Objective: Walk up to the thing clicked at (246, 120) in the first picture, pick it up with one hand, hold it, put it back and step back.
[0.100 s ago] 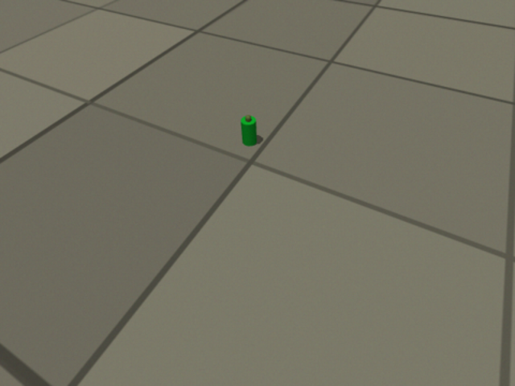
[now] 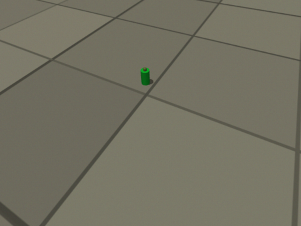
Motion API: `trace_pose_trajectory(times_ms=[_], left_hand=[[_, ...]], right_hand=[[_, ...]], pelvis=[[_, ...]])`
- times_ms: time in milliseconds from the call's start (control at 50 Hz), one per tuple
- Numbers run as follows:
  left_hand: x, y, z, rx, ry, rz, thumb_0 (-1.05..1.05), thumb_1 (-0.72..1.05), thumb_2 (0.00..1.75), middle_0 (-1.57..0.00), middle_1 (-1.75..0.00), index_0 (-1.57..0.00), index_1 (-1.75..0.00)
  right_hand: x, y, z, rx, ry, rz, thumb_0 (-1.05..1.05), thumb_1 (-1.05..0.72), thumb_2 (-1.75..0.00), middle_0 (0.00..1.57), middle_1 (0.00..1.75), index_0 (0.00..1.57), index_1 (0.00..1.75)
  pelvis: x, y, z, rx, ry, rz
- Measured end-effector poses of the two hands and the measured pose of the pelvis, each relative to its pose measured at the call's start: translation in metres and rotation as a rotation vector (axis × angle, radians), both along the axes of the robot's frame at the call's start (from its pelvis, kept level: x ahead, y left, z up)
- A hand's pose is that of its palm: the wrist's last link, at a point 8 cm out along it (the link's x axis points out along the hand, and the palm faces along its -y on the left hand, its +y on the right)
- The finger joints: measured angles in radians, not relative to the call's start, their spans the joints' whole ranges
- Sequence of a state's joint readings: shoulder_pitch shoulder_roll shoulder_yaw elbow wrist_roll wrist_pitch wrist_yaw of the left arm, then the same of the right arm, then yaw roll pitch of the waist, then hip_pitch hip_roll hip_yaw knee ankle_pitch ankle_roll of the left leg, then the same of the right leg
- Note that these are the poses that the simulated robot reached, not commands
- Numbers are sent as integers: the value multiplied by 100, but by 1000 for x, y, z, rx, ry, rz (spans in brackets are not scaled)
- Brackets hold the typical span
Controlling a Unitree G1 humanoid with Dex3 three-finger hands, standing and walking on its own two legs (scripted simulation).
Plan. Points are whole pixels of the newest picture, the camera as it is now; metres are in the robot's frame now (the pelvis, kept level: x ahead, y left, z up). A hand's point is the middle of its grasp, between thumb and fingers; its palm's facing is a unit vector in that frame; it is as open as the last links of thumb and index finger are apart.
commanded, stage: stand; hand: left
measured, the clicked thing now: (145, 75) +1.54 +0.13 -0.69
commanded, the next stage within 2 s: walk up in 1.02 s
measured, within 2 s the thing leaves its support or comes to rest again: neither
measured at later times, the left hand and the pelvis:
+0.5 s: hand out of the picture +0.08 +0.25 -0.16, palm faces -0.02 -0.94 -0.34, open 7.4 cm; pelvis +0.01 +0.00 +0.00, yaw +0 degrees
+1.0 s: hand out of the picture +0.09 +0.25 -0.16, palm faces -0.03 -0.94 -0.34, open 7.4 cm; pelvis +0.01 +0.00 +0.00, yaw +0 degrees
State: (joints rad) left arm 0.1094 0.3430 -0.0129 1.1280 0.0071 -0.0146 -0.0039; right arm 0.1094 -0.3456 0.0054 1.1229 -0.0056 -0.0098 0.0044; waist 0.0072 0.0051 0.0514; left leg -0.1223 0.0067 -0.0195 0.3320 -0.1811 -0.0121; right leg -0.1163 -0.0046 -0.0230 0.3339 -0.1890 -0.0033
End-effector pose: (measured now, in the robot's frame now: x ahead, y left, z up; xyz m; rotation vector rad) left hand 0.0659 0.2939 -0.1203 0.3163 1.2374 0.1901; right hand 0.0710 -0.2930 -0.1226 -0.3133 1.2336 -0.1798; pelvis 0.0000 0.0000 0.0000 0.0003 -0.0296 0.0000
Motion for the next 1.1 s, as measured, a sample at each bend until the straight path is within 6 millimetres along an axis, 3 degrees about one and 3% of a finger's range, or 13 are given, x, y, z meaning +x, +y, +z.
trace_pose_trajectory(times_ms=[1020, 1100], left_hand=[[15, 5, 0, 2, -1, 3, 0, 90, 90, -20, -30, -20, -30], [21, 12, 2, -7, -29, -11, 0, 90, 90, -20, -30, -20, -30]], right_hand=[[16, 2, 3, -11, -7, -4, 1, -90, -89, 21, 30, 20, 30], [18, -5, 5, 0, -61, -12, 1, -90, -89, 21, 30, 21, 30]], pelvis=[[15, 4, 1, -1, 3, -3], [21, 3, -4, 11, 11, -19]])
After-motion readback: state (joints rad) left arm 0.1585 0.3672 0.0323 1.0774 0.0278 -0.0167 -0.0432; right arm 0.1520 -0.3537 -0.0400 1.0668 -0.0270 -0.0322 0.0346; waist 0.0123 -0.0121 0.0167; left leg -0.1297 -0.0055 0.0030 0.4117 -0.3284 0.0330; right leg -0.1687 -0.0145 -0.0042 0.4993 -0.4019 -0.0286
